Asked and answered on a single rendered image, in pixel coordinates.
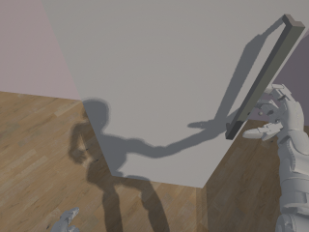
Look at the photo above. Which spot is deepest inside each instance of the left robot hand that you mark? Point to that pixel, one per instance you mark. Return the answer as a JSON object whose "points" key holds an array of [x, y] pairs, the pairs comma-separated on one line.
{"points": [[65, 219]]}

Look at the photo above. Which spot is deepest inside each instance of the right robot hand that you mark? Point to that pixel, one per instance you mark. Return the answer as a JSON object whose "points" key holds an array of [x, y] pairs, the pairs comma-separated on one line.
{"points": [[290, 114]]}

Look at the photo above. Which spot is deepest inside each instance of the right robot forearm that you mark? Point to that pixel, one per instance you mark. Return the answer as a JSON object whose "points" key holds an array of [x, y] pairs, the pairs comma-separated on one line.
{"points": [[293, 151]]}

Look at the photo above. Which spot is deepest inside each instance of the robot right upper arm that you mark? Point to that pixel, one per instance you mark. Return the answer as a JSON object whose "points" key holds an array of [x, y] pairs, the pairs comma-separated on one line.
{"points": [[291, 223]]}

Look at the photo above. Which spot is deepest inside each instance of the handle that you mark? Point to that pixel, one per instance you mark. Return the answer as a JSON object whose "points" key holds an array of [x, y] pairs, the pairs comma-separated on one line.
{"points": [[280, 51]]}

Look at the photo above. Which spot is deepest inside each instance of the fridge door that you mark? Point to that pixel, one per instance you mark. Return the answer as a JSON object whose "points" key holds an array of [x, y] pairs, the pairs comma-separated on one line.
{"points": [[160, 79]]}

